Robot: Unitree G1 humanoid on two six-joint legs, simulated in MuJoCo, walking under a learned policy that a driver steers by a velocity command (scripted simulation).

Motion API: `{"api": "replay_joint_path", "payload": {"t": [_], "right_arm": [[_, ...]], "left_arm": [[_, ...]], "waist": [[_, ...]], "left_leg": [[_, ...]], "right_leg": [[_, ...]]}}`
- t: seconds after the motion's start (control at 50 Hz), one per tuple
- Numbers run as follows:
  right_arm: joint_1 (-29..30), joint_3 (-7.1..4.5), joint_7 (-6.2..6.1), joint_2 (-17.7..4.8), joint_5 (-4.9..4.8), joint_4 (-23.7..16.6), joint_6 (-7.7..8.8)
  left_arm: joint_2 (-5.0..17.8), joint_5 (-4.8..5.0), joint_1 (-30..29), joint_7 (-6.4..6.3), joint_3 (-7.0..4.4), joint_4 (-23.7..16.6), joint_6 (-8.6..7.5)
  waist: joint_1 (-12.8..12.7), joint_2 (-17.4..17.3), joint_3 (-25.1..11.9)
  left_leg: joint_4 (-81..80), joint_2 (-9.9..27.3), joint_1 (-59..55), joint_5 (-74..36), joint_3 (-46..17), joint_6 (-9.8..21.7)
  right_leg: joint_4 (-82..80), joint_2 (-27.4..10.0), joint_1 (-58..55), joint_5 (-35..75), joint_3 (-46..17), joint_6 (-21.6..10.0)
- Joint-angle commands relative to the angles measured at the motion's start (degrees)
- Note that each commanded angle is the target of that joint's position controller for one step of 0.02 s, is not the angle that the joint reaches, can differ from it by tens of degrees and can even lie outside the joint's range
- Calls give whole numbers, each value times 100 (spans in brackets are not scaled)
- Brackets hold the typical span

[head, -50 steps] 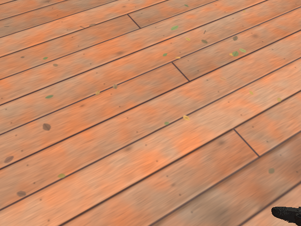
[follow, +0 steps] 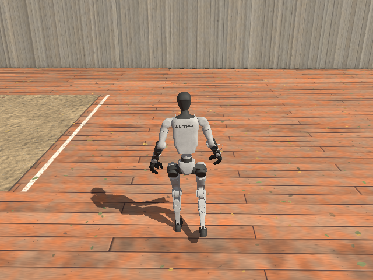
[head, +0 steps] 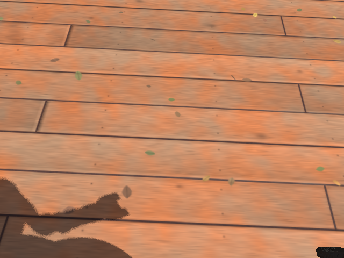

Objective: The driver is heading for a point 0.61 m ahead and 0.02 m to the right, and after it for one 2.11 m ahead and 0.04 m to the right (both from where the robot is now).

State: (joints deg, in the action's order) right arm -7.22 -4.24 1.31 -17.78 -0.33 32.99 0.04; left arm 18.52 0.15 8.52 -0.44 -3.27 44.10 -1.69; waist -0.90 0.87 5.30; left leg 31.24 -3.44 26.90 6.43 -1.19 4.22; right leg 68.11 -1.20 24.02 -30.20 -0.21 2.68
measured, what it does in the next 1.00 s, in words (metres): walks ahead: right foot, then left foot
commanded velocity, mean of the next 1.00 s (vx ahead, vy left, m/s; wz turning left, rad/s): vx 0.24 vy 0.00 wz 0.15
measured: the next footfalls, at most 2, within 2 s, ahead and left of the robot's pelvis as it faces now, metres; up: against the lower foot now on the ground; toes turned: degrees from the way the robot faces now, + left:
right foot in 0.32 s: +0.14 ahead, -0.15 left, +0.00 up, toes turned +11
left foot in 0.68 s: +0.14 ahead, +0.11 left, +0.00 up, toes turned +9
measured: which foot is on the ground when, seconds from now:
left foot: down 0.00-0.34, up 0.36-0.66, down 0.68-1.00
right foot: up 0.00-0.30, down 0.32-0.68, up 0.70-1.00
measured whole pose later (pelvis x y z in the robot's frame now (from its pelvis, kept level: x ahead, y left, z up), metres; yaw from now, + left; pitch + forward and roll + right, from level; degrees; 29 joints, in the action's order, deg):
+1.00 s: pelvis +0.24 +0.02 +0.01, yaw +5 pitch +2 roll +1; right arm -22.0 -2.7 -0.2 -15.1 0.0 46.9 4.6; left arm 16.7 1.3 8.9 2.5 -2.6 40.3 -3.2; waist 4.1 3.0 0.6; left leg 11.1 -1.8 -4.2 17.6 4.9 1.2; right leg 41.4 -4.3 39.9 0.6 -0.9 0.0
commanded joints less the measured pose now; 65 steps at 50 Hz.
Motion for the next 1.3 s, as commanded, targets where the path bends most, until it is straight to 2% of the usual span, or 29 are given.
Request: {"api": "replay_joint_path", "payload": {"t": [0.02, 0.06, 0.16, 0.26, 0.3, 0.32, 0.34, 0.36, 0.38, 0.42, 0.46, 0.54, 0.64, 0.68, 0.7, 0.72, 0.74, 0.76, 0.82, 0.98, 1.04, 1.08, 1.12, 1.14, 1.16, 1.18, 1.2, 1.24, 1.3], "right_arm": [[-113, -245, -99, -828, -15, -389, 20], [-4, -269, -155, -884, 91, -397, 4], [-31, -274, -306, -878, 42, -306, -84], [-138, -177, -251, -714, 91, -169, -162], [-83, -99, -240, -592, 52, -124, -193], [-264, -48, -244, -456, 33, -33, -192], [-538, 15, -254, -239, 93, 11, -171], [-736, 4, -242, -211, 69, -38, -126], [-377, -46, -255, -523, 133, -74, -75], [17, -140, -235, -674, 51, -48, -62], [-42, -133, -193, -554, 20, 51, -24], [269, 37, -105, -47, -41, 108, 222], [-172, -2, -13, -170, -94, 377, 344], [-1028, -89, -91, -394, -129, 619, 327], [-1656, -188, -173, -856, -47, 714, 311], [-1979, -339, -108, -1382, 7, 812, 320], [-1770, -208, -81, -960, -7, 802, 393], [-1554, -114, -84, -678, 8, 774, 453], [-1098, -17, -102, -432, 56, 756, 485], [-1251, -79, -182, -693, 9, 1060, 556], [-1354, -115, -188, -775, -57, 1218, 498], [-1302, -165, -227, -942, -46, 1213, 412], [-1232, -183, -297, -1046, -18, 1165, 290], [-1326, -126, -341, -954, 41, 1078, 308], [-2046, 161, -232, -66, 206, 801, 441], [-1619, 115, -125, -512, 72, 822, 670], [-1012, 25, -65, -799, -168, 596, 784], [-608, 62, -152, -699, -21, 482, 852], [-950, 18, -222, -697, 138, 543, 599]], "left_arm": [[730, -65, 188, -89, -172, -391, 69], [579, -91, 341, -104, -143, -346, 115], [380, -70, 121, -128, -67, -393, 177], [349, -33, -98, -53, -53, -537, 135], [248, -50, 117, 16, -46, -500, 74], [279, -116, 191, 44, -52, -498, 50], [657, -248, 235, 35, -108, -567, 39], [816, -332, 75, 24, -129, -491, 58], [535, -315, -22, 13, -69, -566, 29], [824, -123, 253, -45, -170, -447, 21], [791, -1, 545, -123, -169, -343, 8], [659, 48, 793, -117, -170, -266, -3], [803, 172, 873, -12, -212, -204, 45], [355, 89, 757, 41, -59, -236, -29], [-157, -24, 512, 88, 91, -444, -122], [151, 104, 271, 36, 22, -761, -249], [593, 180, 240, 31, -115, -722, -317], [638, 222, 331, 79, -139, -633, -349], [394, 126, 293, 179, -109, -525, -335], [-57, 106, -631, 332, 94, -965, -245], [53, 112, -848, 428, 64, -1161, -238], [232, 90, -660, 463, -22, -1221, -217], [635, 110, 600, 412, -261, -968, -150], [964, 133, 1472, 308, -418, -796, -87], [1598, 148, 1560, 256, -511, -805, -93], [1142, 147, 1730, 240, -392, -921, -125], [919, 67, 1494, 229, -317, -876, -158], [777, 9, 637, 211, -267, -1039, -198], [632, -69, 221, 169, -227, -1146, -207]], "waist": [[-33, -453, -1237], [-136, -622, -1294], [-7, -712, -1455], [197, -948, -1267], [25, -925, -1210], [-18, -795, -1137], [153, 6, -1134], [470, 1264, -979], [169, 1285, -902], [-79, 1091, -514], [-143, 908, -281], [-324, 882, -391], [-14, 837, -481], [421, 571, -864], [647, -656, -1157], [781, -1582, -973], [702, -1123, -492], [568, -1064, -248], [343, -757, -41], [523, -505, 82], [462, -409, 117], [245, -554, -224], [-474, -593, -1059], [-874, -269, -1542], [-240, 1405, -2256], [-608, 952, -3079], [-660, 692, -2130], [-157, -162, -1007], [294, -21, -873]], "left_leg": [[-1235, 1428, -1513, -1178, -2000, 1094], [-1264, 1246, -1079, -1497, -1807, 1098], [-1172, 1093, -991, -552, -1852, 971], [-985, 1144, -950, 118, -2174, 855], [-720, 1039, -892, 78, -2191, 668], [-555, 843, -737, 285, -2073, 414], [210, 375, -427, 1073, -1588, 19], [587, -263, -43, 2142, -701, -284], [1125, 10, -168, 2223, -648, -477], [1945, 59, 441, 2025, -352, -603], [2303, 254, 1078, 1793, -359, -650], [1069, 249, 387, 1434, 139, -565], [-819, 77, -1557, 517, 451, -302], [-944, 538, -3100, 617, -121, -85], [-1283, 1689, -4066, 1325, -1754, 356], [-1864, 2552, -3889, 2412, -3408, 1155], [-1971, 2477, -3642, 2873, -3391, 1278], [-2026, 2203, -3520, 2739, -2853, 1095], [-2276, 1787, -2984, 883, -1574, 751], [-2566, 1583, -2219, -741, 268, 517], [-2285, 1808, -2825, -1485, 486, 395], [-1551, 1830, -3209, -3541, 697, 249], [325, 1631, -2988, -4984, 981, 17], [1876, 1443, -1723, -3876, 973, -183], [4296, 286, 796, 1526, 737, -567], [5110, 33, 1392, 2576, -552, -525], [5090, 360, 1874, 2096, -639, -423], [4197, 735, 1463, 1486, -480, -415], [3617, 867, 547, 1448, -399, -654]], "right_leg": [[-88, -240, 956, 533, -437, 32], [-495, -83, 561, 721, -326, 117], [-1589, 6, 322, 1196, -406, 257], [-2518, 14, -169, 1129, -300, 115], [-3605, 68, -769, 1615, -154, -77], [-4285, -65, -1189, 2127, -237, -225], [-4707, -978, -1513, 2700, -1128, -539], [-5006, -1674, -1275, 2540, -2040, -1285], [-5431, -1881, -872, 1141, -2528, -1606], [-5758, -1596, -1154, -594, -2536, -1422], [-5775, -1511, -1689, -360, -2411, -1363], [-5712, -1065, -1803, 723, -1500, -1212], [-5353, -1052, -946, 935, -1227, -1268], [-4507, -783, -31, 866, -900, -870], [-2680, -179, 1136, 576, -116, -435], [-1406, 100, 2213, -205, 33, -328], [-623, -242, 2689, -70, -281, -364], [-416, -383, 2856, 485, -366, -448], [-648, -634, 2650, 1564, -391, -387], [-2952, -269, 1381, 3436, 42, -288], [-3340, -171, 1364, 3191, 108, -576], [-3345, 138, 882, 2665, 406, -805], [-3449, 592, -849, 2457, 656, -1102], [-3454, 268, -2576, 2463, -72, -1333], [-3900, -1377, -4658, 1346, -3353, -2439], [-4911, -1774, -4993, 485, -5055, -2701], [-5104, -1600, -4401, 650, -4218, -2323], [-5073, -1159, -2507, 2942, -2879, -2033], [-5148, -878, -1161, 5347, -1924, -2056]]}}
Keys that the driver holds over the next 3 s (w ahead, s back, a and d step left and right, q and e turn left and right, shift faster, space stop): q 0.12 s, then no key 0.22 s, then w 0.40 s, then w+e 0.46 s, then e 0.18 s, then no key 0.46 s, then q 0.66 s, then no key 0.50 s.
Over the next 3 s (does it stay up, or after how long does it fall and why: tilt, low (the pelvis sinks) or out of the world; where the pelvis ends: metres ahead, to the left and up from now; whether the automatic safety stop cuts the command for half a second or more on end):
stays up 0.60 -0.03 0.01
